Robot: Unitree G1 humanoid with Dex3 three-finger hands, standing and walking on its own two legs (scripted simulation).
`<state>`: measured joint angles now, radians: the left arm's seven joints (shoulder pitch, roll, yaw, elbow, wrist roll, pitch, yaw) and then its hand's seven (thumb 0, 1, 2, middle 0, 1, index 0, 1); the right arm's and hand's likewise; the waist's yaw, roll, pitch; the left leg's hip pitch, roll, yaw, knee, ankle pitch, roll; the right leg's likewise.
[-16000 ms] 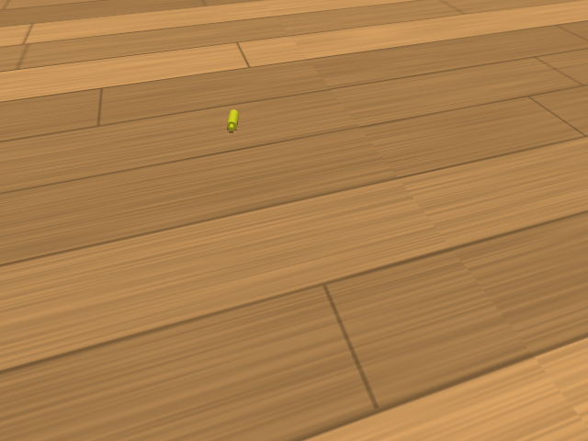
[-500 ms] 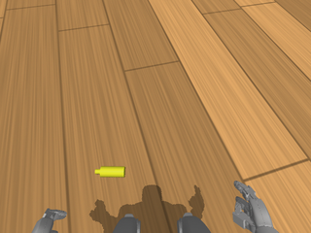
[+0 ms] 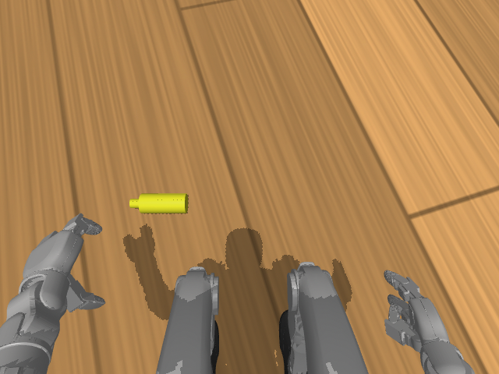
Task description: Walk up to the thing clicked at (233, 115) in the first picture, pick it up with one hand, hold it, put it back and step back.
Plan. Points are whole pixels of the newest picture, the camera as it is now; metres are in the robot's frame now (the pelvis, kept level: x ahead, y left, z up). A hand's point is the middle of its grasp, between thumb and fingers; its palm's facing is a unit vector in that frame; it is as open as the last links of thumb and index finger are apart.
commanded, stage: rise first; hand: left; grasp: from above
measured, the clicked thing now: (158, 203) +0.52 +0.27 -0.48
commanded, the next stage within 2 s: none
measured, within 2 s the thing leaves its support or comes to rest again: neither
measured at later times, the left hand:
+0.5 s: hand (114, 230) +0.39 +0.31 -0.28, palm faces -0.48 -0.12 -0.87, open 13.2 cm
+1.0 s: hand (127, 216) +0.44 +0.30 -0.33, palm faces -0.47 -0.01 -0.88, open 13.1 cm
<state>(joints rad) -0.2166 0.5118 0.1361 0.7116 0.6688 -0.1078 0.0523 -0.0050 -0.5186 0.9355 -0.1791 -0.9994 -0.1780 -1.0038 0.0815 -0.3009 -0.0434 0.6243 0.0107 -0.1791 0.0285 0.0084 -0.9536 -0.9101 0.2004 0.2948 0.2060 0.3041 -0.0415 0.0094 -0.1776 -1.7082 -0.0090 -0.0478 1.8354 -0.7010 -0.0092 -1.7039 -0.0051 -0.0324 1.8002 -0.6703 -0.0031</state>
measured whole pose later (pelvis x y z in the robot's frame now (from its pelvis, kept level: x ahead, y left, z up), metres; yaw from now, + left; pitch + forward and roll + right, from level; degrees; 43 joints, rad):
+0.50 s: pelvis -0.04 +0.01 -0.13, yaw -4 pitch +34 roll -7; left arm -0.73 0.73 0.14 1.17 1.14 -0.35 0.21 0.00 -0.36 0.90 -0.22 -0.86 -0.22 -0.87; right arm 0.15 -0.28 -0.02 0.75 -0.06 -0.04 0.10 0.01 -0.89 -0.89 0.20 0.29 0.21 0.30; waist -0.13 -0.01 -0.10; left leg -2.16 -0.02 -0.09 2.25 -0.69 0.01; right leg -2.12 0.00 -0.07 2.16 -0.64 0.02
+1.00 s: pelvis -0.03 +0.01 -0.17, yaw -6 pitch +35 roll -9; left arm -0.92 0.83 0.13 1.40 1.33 -0.36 0.35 0.00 -0.32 0.86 -0.25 -0.79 -0.25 -0.79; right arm 0.13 -0.27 0.05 0.73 -0.13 -0.01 0.14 0.00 -0.90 -0.90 0.20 0.29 0.21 0.30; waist -0.21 -0.03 -0.05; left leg -2.28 -0.02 -0.12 2.38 -0.72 0.01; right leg -2.22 0.00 -0.09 2.27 -0.66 0.03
